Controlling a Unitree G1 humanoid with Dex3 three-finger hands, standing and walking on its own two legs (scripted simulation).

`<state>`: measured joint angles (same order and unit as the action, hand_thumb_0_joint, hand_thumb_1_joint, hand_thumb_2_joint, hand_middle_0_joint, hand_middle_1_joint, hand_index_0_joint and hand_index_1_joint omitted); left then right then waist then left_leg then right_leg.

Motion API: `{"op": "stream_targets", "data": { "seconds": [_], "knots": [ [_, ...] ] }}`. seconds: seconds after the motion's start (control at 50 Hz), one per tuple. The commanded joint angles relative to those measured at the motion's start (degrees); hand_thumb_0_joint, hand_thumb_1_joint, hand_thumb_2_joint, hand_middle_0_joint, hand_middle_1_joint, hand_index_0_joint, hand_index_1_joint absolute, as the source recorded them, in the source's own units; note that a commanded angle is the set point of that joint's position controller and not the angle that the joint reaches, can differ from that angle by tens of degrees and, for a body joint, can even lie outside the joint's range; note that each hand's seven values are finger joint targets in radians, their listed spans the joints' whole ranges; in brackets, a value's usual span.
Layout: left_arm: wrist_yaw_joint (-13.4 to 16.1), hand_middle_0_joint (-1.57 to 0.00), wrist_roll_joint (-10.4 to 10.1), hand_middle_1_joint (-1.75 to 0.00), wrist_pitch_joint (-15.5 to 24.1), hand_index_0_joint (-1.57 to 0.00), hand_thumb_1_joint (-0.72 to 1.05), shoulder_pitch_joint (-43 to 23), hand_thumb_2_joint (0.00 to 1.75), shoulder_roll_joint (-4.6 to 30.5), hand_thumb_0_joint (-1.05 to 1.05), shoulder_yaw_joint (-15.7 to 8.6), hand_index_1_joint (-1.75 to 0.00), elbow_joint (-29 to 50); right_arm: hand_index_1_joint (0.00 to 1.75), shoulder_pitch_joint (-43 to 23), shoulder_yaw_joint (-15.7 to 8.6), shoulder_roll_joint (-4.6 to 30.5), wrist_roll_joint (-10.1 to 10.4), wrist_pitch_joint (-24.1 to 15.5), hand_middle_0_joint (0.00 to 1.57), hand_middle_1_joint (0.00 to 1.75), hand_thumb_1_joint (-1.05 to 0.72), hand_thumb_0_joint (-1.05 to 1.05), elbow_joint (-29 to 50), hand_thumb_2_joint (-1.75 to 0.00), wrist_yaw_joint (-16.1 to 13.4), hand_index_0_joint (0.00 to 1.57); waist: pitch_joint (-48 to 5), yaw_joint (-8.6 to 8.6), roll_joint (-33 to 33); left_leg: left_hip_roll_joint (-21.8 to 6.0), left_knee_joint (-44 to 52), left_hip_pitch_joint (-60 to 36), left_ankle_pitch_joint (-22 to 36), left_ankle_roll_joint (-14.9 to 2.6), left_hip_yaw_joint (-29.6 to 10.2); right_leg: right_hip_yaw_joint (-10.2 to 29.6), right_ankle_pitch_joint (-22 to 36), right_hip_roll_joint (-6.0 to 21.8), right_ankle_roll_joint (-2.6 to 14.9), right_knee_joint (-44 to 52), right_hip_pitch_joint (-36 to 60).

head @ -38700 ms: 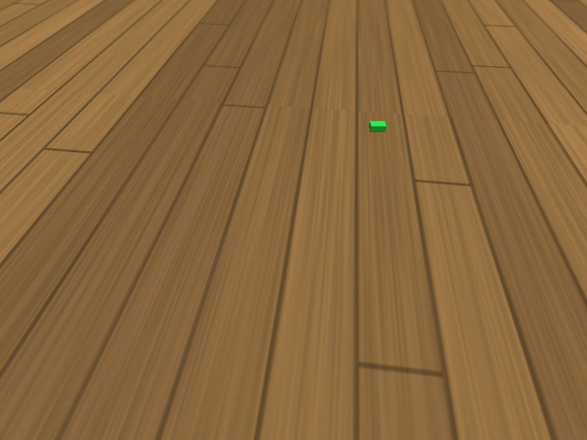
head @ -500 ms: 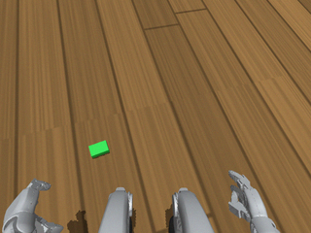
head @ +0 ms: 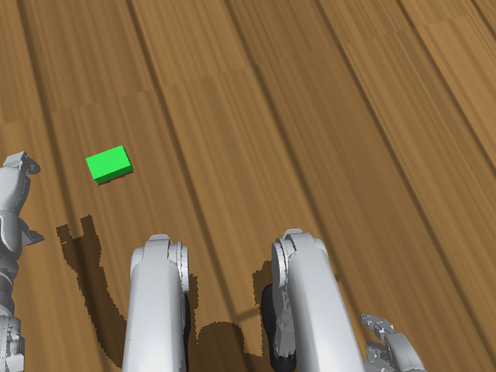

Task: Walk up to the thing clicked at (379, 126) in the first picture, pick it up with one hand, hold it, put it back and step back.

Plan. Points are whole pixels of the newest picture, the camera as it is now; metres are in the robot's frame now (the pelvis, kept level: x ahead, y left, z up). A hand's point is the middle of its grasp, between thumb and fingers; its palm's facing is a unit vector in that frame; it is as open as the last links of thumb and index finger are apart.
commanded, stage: rise first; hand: left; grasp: from above
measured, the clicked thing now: (110, 164) +0.55 +0.31 -0.39
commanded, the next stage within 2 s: none
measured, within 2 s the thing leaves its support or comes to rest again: neither
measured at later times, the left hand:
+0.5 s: hand (50, 188) +0.43 +0.36 -0.22, palm faces -0.39 -0.17 -0.91, open 12.7 cm
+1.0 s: hand (64, 179) +0.47 +0.36 -0.26, palm faces -0.38 -0.19 -0.91, open 12.6 cm
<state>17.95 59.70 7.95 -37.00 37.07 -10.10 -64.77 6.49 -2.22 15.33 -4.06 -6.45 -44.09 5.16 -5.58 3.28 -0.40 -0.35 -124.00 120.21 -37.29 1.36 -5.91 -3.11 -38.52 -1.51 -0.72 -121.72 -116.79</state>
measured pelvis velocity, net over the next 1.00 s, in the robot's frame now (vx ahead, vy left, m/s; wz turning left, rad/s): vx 0.02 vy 0.01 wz -0.09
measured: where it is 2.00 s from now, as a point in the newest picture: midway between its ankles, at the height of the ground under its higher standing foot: (228, 347)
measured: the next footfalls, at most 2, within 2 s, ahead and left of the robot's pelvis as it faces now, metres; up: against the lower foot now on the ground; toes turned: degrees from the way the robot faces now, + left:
none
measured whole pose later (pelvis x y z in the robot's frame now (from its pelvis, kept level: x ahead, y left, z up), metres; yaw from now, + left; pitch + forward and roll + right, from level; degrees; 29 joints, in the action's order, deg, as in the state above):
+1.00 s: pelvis +0.02 +0.01 -0.08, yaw -5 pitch +34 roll -9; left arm 24.1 65.6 7.7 -53.7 48.8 -15.5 -84.5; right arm 6.0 4.7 15.8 -9.5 -4.6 -43.6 10.7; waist 0.5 11.3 1.8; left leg -0.3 -140.7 133.7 -41.4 0.9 -9.6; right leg -5.8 -41.5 -2.8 -2.1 -135.3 -128.5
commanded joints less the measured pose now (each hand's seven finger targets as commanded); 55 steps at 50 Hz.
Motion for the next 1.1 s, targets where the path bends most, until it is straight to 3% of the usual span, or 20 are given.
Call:
{"op": "stream_targets", "data": {
  "seconds": [0.0, 0.08, 0.1, 0.12, 0.18, 0.22, 0.4, 0.56, 0.62, 0.64, 0.68, 0.74, 0.76, 0.84, 0.88, 0.9, 1.02, 1.06, 1.08],
  "knots": [
    [4.2, -0.28, 3.1, -0.84, 0.6, -0.29, -0.29, -16.7, 0.79, 20.5, 0.00, -3.8, -0.83, 3.2, 0.30, 8.1, -3.5, 11.5, -0.5, -0.5, 0.20, 0.30, -0.89, 0.00, 3.0, -0.90, -0.7, 0.20, -37.1, 1.22, -7.5, 0.7, 12.9, -24.9, 1.6, -2.88, 4.2, -2.9, 1.5, -1.1, 2.82, 13.6, 15.6],
    [5.5, -0.28, 5.2, -0.84, 0.6, -0.29, -0.29, -19.9, 0.79, 22.6, 0.00, -4.6, -0.82, -0.2, 0.30, 8.7, -2.8, 12.4, -1.2, 0.2, 0.20, 0.30, -0.88, 0.00, 2.1, -0.89, -0.4, 0.20, -36.0, 1.73, -11.9, 0.4, 12.3, -26.2, 1.5, -2.44, 2.4, -4.3, 2.4, -0.7, 3.10, 9.4, 9.4],
    [5.8, -0.27, 5.8, -0.84, 0.5, -0.27, -0.31, -20.4, 0.81, 21.8, 0.00, -3.9, -0.83, -1.8, 0.30, 8.8, -2.7, 12.6, -1.4, 0.4, 0.20, 0.30, -0.88, 0.00, 1.8, -0.90, -0.3, 0.20, -35.7, 2.09, -12.5, 0.4, 11.7, -25.8, 1.7, -2.36, 2.4, -4.6, 2.9, -0.7, 3.20, 8.7, 7.9],
    [6.2, -0.27, 5.8, -0.85, 0.6, -0.28, -0.30, -21.7, 0.80, 22.9, 0.00, -4.7, -0.83, -1.5, 0.30, 8.9, -2.5, 12.5, -1.5, 0.5, 0.20, 0.30, -0.88, 0.00, 2.0, -0.90, -0.1, 0.20, -35.8, 2.13, -14.0, 0.4, 11.7, -25.8, 2.3, -2.32, 2.3, -4.7, 3.4, -0.6, 3.18, 8.0, 7.6],
    [7.0, -0.26, 5.4, -0.85, -0.1, -0.26, -0.32, -23.4, 0.82, 21.0, 0.00, -3.3, -0.84, -5.9, 0.30, 9.2, -2.1, 12.5, -2.0, 0.5, 0.20, 0.30, -0.89, 0.00, 1.6, -0.90, 0.3, 0.20, -33.1, 3.77, -13.3, 0.2, 10.3, -23.5, 0.8, -2.50, 2.2, -4.9, 2.9, -0.6, 3.22, 7.4, 5.0],
    [7.8, -0.26, 5.4, -0.86, -0.7, -0.27, -0.32, -25.5, 0.81, 22.9, 0.00, -4.6, -0.85, -6.4, 0.30, 9.9, -1.7, 13.0, -2.2, 0.4, 0.20, 0.30, -0.89, 0.00, 1.1, -0.90, 0.5, 0.20, -34.6, 3.37, -14.5, 0.1, 9.7, -24.3, 2.3, -2.40, 2.1, -5.0, 4.6, -0.5, 3.15, 6.3, 4.6],
    [8.7, -0.29, 5.5, -0.83, -2.4, -0.30, -0.29, -29.0, 0.78, 23.3, 0.00, -3.8, -0.82, -12.2, 0.30, 11.5, -0.4, 13.0, -3.1, 0.0, 0.20, 0.30, -0.89, 0.00, 0.0, -0.90, 2.2, 0.20, -35.1, 5.95, -14.7, -0.2, 4.8, -21.6, 6.8, -2.62, 2.5, -5.3, 9.1, -0.9, 2.92, 3.3, 5.2],
    [8.5, -0.29, 5.1, -0.85, -2.1, -0.30, -0.29, -29.5, 0.77, 25.4, 0.00, -5.2, -0.83, -13.1, 0.30, 12.2, 0.9, 13.5, -3.9, 0.3, 0.20, 0.30, -0.90, 0.00, 0.1, -0.90, 3.4, 0.20, -35.4, 6.78, -14.3, -0.4, 1.5, -20.0, 9.4, -2.84, 2.6, -5.8, 11.8, -1.2, 2.55, 1.7, 6.7],
    [8.4, -0.30, 5.3, -0.84, -1.5, -0.32, -0.28, -29.5, 0.75, 28.1, 0.00, -6.6, -0.83, -12.3, 0.30, 12.2, 1.4, 13.5, -4.3, 0.5, 0.20, 0.30, -0.90, 0.00, 0.1, -0.90, 3.8, 0.20, -35.9, 6.37, -14.7, -0.3, 0.0, -18.0, 10.3, -3.07, 3.2, -5.6, 12.7, -1.4, 2.38, 1.1, 8.8],
    [8.3, -0.30, 5.2, -0.84, -1.5, -0.31, -0.29, -28.8, 0.76, 27.3, 0.00, -6.4, -0.83, -13.0, 0.30, 12.4, 1.6, 13.5, -4.4, 0.6, 0.20, 0.30, -0.90, 0.00, -0.1, -0.90, 3.9, 0.20, -35.7, 6.46, -14.0, -0.3, -0.2, -18.0, 10.7, -3.05, 3.1, -5.7, 13.1, -1.5, 2.32, 1.2, 8.9],
    [8.3, -0.31, 5.3, -0.84, -1.2, -0.32, -0.27, -29.8, 0.75, 28.7, 0.00, -6.8, -0.82, -12.4, 0.30, 12.5, 1.9, 13.8, -4.7, 0.8, 0.20, 0.30, -0.90, 0.00, 0.4, -0.90, 4.2, 0.20, -36.2, 7.21, -13.8, -0.3, -1.0, -16.9, 10.8, -3.27, 3.0, -5.9, 13.5, -1.7, 2.20, 0.9, 9.9],
    [8.3, -0.29, 5.2, -0.85, -1.0, -0.31, -0.29, -29.1, 0.76, 29.3, 0.00, -7.2, -0.84, -13.2, 0.30, 12.0, 2.2, 13.5, -4.6, 1.1, 0.20, 0.30, -0.90, 0.00, 0.3, -0.90, 4.4, 0.20, -36.1, 6.48, -14.0, -0.4, -1.6, -16.5, 10.5, -3.32, 3.0, -5.9, 13.4, -2.0, 2.23, 0.6, 9.6],
    [8.2, -0.29, 5.4, -0.85, -0.8, -0.30, -0.29, -30.2, 0.76, 29.0, 0.00, -6.8, -0.84, -12.7, 0.30, 12.3, 2.3, 13.8, -4.9, 1.2, 0.20, 0.30, -0.90, 0.00, 0.6, -0.90, 4.4, 0.20, -35.9, 7.44, -13.9, -0.4, -2.1, -15.5, 10.2, -3.40, 3.0, -6.0, 13.4, -2.0, 2.06, 0.7, 10.2],
    [8.2, -0.29, 5.5, -0.86, -0.5, -0.30, -0.30, -29.4, 0.76, 29.7, 0.00, -7.1, -0.84, -13.0, 0.30, 12.2, 2.5, 14.1, -5.0, 1.3, 0.20, 0.30, -0.90, 0.00, 0.4, -0.90, 4.6, 0.20, -35.0, 7.02, -13.6, -0.5, -2.5, -15.3, 9.5, -3.39, 2.7, -6.3, 12.7, -2.3, 2.16, 0.3, 9.4],
    [8.2, -0.28, 5.5, -0.86, -0.3, -0.30, -0.30, -30.3, 0.77, 29.4, 0.00, -6.7, -0.84, -11.9, 0.30, 12.1, 2.8, 14.4, -5.3, 1.4, 0.20, 0.30, -0.90, 0.00, 0.6, -0.90, 4.9, 0.20, -35.3, 7.69, -16.2, -0.6, -2.2, -16.7, 10.4, -2.94, 2.2, -6.9, 13.2, -2.3, 2.35, -0.6, 8.9],
    [8.4, -0.28, 5.4, -0.86, -0.5, -0.30, -0.29, -29.9, 0.76, 30.0, 0.00, -7.3, -0.84, -11.9, 0.30, 11.9, 2.6, 14.8, -5.0, 1.5, 0.20, 0.30, -0.90, 0.00, 0.6, -0.90, 4.8, 0.20, -35.6, 7.02, -16.6, -0.6, -1.9, -18.2, 11.0, -2.78, 1.8, -7.1, 13.4, -2.2, 2.49, -1.1, 7.4],
    [8.8, -0.26, 5.7, -0.89, -0.8, -0.28, -0.30, -31.7, 0.77, 29.6, 0.00, -5.9, -0.87, -13.4, 0.30, 12.1, 3.1, 15.8, -5.0, 1.7, 0.20, 0.30, -0.90, 0.00, 0.8, -0.90, 5.1, 0.20, -33.1, 8.73, -18.2, -0.8, -1.9, -17.6, 11.2, -2.54, 0.9, -7.7, 13.8, -2.2, 2.64, -2.3, 5.0],
    [8.8, -0.27, 5.8, -0.88, -0.8, -0.28, -0.30, -32.2, 0.77, 30.3, 0.00, -6.4, -0.86, -13.8, 0.30, 12.3, 3.2, 16.0, -5.1, 1.8, 0.20, 0.30, -0.90, 0.00, 1.1, -0.90, 5.2, 0.20, -33.3, 8.88, -17.9, -0.7, -2.1, -17.4, 10.1, -2.66, 1.1, -7.8, 13.1, -2.3, 2.49, -1.9, 5.3],
    [8.8, -0.30, 6.1, -0.80, -0.8, -0.27, -0.38, -32.2, 0.85, 30.6, 0.00, -6.2, -0.83, -14.1, 0.30, 12.2, 3.5, 15.9, -5.3, 1.7, 0.20, 0.30, -0.90, 0.00, 1.1, -0.90, 5.3, 0.20, -32.7, 9.22, -18.4, -0.6, -2.1, -17.0, 9.8, -2.66, 1.2, -7.8, 12.8, -2.2, 2.46, -1.8, 5.7]
  ]
}}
